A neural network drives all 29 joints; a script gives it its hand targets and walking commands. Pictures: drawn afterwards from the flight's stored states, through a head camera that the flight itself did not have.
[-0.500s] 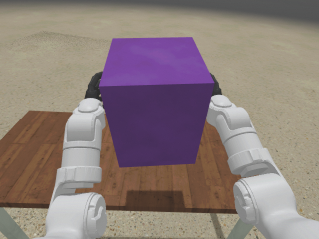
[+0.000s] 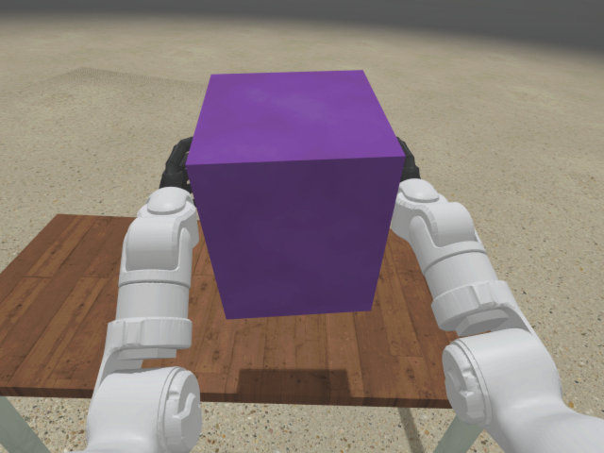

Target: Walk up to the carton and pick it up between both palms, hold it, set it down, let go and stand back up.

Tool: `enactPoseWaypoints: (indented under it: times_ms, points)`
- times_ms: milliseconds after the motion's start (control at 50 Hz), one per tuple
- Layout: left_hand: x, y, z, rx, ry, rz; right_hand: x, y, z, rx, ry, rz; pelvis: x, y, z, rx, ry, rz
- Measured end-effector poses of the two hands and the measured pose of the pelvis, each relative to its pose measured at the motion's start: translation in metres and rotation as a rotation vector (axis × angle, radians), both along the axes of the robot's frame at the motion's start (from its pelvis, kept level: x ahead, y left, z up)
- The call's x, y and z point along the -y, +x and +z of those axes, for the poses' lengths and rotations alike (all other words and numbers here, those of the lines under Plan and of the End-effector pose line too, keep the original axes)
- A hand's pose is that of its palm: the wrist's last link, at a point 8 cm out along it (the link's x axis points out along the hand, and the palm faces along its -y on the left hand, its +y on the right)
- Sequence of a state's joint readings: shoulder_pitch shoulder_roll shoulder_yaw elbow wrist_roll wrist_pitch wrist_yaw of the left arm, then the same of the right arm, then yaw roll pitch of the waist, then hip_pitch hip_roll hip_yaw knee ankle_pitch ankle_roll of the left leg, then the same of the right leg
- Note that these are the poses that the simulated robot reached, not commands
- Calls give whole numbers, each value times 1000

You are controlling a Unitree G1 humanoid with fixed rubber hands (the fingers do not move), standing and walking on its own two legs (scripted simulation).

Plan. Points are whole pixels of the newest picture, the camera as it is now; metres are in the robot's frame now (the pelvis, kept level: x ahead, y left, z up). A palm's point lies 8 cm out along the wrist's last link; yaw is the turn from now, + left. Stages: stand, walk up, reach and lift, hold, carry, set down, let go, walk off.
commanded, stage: hold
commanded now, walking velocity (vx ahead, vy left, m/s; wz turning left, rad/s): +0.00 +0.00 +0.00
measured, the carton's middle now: (293, 196) +0.39 +0.01 +0.22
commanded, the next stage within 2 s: none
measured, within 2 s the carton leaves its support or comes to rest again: neither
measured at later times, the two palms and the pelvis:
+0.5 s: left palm (178, 201) +0.37 +0.16 +0.22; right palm (401, 189) +0.39 -0.13 +0.24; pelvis +0.00 +0.00 +0.00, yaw +0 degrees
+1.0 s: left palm (180, 200) +0.38 +0.15 +0.22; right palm (403, 193) +0.39 -0.14 +0.23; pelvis +0.00 +0.00 +0.00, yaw +0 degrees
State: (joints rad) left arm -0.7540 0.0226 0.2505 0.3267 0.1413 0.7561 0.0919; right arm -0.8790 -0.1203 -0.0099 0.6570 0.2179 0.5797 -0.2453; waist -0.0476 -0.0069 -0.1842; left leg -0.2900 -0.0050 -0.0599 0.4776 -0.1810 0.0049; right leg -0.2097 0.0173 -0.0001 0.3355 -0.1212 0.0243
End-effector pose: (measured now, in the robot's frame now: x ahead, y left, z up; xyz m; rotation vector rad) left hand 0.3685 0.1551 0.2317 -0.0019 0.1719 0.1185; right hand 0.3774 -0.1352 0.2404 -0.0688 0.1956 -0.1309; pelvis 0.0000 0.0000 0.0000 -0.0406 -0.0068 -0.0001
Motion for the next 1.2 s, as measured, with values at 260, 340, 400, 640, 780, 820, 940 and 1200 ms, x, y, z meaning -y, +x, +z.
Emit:
enactPoseWaypoints:
  times_ms: [260,340,400,640,780,820,940,1200]
  points:
    - [5,13,-6,-34,8,-12,6,9,-13,-33,8,-10,1,3,0,-5,1,0]
    - [3,13,-5,-20,6,-3,3,12,-10,-20,-1,1,2,5,1,-9,2,0]
    - [1,10,-6,-14,5,4,1,12,-7,-13,-8,7,2,5,1,-9,2,0]
    - [0,3,-5,-11,0,5,0,6,-3,-9,-10,8,1,4,1,-5,2,0]
    - [2,5,-7,-23,0,0,2,5,-7,-21,-8,3,1,3,1,-4,2,0]
    - [2,6,-9,-28,1,-2,2,6,-10,-27,-7,1,1,3,1,-4,2,0]
    - [2,8,-9,-28,1,-1,2,8,-11,-26,-5,2,2,4,1,-5,2,0]
    - [0,2,-1,-1,-1,6,0,5,1,1,-6,7,1,4,1,-3,2,1]
